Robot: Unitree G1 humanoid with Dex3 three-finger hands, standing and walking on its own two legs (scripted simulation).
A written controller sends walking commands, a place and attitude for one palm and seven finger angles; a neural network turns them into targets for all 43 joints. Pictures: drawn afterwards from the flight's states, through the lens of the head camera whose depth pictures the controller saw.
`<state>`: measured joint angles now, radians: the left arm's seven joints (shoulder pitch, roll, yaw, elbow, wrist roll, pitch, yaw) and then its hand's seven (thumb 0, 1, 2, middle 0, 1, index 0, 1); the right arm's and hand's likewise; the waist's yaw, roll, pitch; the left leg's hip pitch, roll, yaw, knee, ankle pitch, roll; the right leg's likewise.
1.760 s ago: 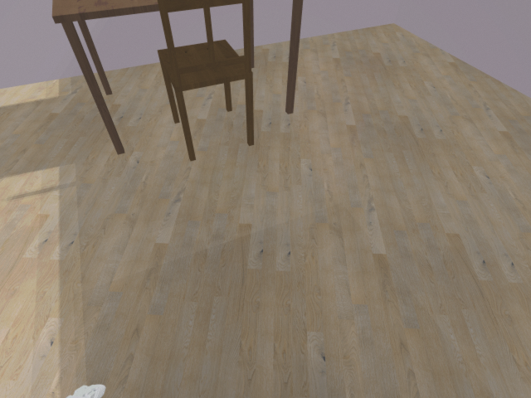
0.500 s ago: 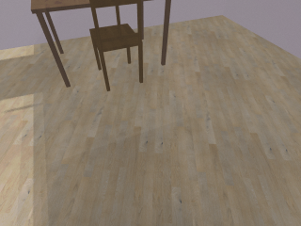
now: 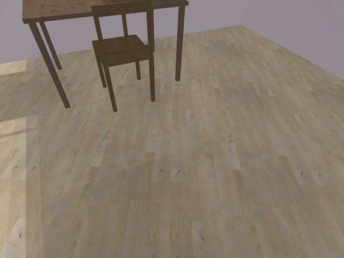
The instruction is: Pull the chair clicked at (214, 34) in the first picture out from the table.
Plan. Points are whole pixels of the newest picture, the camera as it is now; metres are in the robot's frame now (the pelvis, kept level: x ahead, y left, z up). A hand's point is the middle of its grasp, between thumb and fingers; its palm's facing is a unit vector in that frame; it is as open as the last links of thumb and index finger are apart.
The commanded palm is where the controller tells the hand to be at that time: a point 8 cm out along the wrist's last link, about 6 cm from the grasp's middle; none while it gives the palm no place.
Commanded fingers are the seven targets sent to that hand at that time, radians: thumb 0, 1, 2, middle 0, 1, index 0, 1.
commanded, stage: walk to a spot facing it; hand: left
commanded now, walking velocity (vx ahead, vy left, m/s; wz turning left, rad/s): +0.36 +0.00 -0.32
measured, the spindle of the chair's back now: (125, 32) +1.50 +0.43 -0.10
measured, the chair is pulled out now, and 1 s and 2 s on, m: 0.00 0.00 0.00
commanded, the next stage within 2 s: none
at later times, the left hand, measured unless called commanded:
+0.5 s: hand out of the picture +0.08 +0.16 -0.18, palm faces -0.03 -0.99 -0.12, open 7.4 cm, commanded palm none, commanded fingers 0.00 0.90 0.90 -0.20 -0.30 -0.20 -0.30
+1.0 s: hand (144, 147) +0.53 +0.14 -0.15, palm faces -0.29 -0.94 -0.18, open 7.4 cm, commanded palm none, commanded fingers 0.00 0.90 0.90 -0.20 -0.30 -0.20 -0.30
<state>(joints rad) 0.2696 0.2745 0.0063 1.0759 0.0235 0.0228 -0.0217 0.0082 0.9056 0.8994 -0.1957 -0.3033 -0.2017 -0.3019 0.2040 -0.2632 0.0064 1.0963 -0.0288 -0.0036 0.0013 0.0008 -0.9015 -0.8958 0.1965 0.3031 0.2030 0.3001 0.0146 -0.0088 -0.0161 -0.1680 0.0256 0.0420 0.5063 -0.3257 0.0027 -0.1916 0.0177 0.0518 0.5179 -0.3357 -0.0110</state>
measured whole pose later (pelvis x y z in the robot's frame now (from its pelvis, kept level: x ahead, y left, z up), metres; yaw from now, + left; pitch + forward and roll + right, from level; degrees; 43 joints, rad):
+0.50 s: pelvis +0.17 +0.01 -0.01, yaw -7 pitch +0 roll -1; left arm 0.49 0.12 0.03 1.16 0.03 -0.06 0.01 0.01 0.90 0.90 -0.20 -0.30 -0.20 -0.30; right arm 0.14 -0.15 -0.04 1.01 -0.02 -0.04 0.03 0.00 -0.91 -0.90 0.19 0.30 0.20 0.30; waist 0.03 -0.02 0.05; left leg -0.53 0.10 0.11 0.72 -0.20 0.00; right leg 0.06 0.00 0.01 0.36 -0.41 0.01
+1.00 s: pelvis +0.38 +0.00 +0.00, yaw -16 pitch -1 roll +1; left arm 0.13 0.17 0.07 0.98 0.04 0.01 -0.03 0.01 0.91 0.90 -0.19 -0.30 -0.20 -0.30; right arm 0.43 -0.15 -0.04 1.12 -0.04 -0.07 -0.01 0.00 -0.91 -0.90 0.20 0.30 0.20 0.30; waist -0.06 0.00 0.04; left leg -0.01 0.03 0.27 0.37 -0.33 0.02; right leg -0.49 -0.11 -0.09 0.67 -0.21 -0.01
